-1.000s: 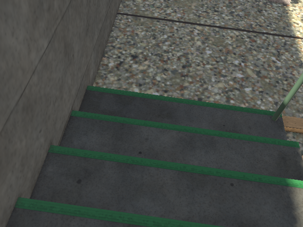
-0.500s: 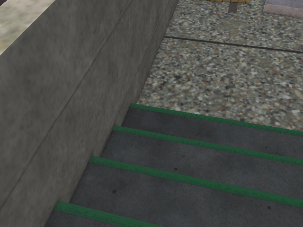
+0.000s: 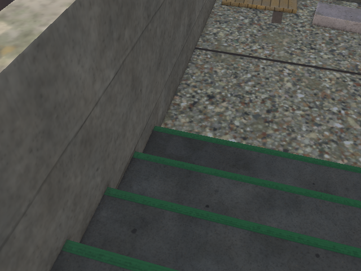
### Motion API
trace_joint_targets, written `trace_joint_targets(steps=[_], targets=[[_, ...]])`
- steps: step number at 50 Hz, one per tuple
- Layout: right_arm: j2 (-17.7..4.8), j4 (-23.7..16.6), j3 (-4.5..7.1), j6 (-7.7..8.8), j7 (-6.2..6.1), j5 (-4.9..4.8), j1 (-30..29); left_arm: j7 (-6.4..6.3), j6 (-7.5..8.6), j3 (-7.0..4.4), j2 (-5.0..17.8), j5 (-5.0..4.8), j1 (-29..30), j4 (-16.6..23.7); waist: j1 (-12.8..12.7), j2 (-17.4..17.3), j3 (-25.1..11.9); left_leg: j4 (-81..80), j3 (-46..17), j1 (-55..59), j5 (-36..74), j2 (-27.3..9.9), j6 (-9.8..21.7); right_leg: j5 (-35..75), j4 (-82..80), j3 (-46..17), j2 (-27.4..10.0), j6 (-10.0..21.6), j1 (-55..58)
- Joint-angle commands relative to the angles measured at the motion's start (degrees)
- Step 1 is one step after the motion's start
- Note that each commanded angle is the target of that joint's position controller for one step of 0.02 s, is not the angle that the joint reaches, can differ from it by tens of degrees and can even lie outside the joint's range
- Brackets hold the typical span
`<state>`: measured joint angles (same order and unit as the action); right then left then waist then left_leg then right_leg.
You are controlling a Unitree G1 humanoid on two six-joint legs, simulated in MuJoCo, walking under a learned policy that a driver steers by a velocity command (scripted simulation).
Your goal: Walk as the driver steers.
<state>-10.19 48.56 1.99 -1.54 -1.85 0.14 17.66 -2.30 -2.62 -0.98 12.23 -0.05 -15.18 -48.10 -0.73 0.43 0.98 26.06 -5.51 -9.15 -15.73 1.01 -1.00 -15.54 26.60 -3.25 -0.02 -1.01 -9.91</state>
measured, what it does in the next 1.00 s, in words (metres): walks ahead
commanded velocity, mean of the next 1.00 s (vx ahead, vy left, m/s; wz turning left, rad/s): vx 0.15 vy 0.00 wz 0.00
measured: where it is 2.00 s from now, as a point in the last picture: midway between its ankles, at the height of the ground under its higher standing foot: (191, 252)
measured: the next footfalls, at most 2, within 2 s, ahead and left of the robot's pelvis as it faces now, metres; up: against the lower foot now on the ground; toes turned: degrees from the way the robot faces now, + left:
right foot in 1.18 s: +0.41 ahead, -0.19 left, -0.14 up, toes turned +0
left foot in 1.80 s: +0.78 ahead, +0.11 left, -0.28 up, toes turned -1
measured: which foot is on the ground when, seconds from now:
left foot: down 0.00-1.00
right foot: down 0.00-0.72, up 0.74-1.00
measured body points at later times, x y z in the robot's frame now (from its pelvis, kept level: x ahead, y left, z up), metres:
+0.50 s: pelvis +0.00 +0.00 +0.00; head +0.01 +0.00 +0.45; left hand +0.00 +0.24 -0.15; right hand -0.01 -0.24 -0.15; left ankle -0.02 +0.14 -0.74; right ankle -0.01 -0.13 -0.74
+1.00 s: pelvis +0.14 -0.01 -0.02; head +0.16 +0.00 +0.43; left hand +0.30 +0.24 -0.13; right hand -0.01 -0.24 -0.15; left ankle -0.01 +0.13 -0.74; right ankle +0.27 -0.17 -0.71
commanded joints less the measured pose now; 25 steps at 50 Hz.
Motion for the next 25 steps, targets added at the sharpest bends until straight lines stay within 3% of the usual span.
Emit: trace_joint_targets(steps=[1, 24, 25], targets=[[-5.6, -0.6, 1.46, 0.57, -0.27, -0.07, 2.3, -0.56, 0.46, -1.23, 5.1, -0.1, -1.8, 1.3, 0.0, -0.9, 1.1, -5.3, -1.0, -2.2, 12.5, -1.9, 1.8, 8.6, -4.1, -0.7, -0.9, 0.8, 1.2], [-3.6, 10.8, 1.02, 0.42, -0.84, -0.32, 5.9, -1.48, 0.25, -0.98, 3.8, -0.45, -8.2, -6.2, 0.0, -0.7, 3.3, -7.0, 1.3, -2.3, 11.0, -1.1, 0.9, 10.2, -6.1, 0.1, -0.2, 1.4, 1.6], [-3.1, 11.5, 0.89, 0.37, -0.92, -0.3, 6.7, -1.54, 0.23, -0.86, 3.3, -0.44, -9.1, -6.9, 0.0, -0.7, 2.1, -7.0, 2.1, -1.9, 5.9, -0.4, 0.8, 5.1, -6.3, 0.6, 0.3, 1.5, 2.0]])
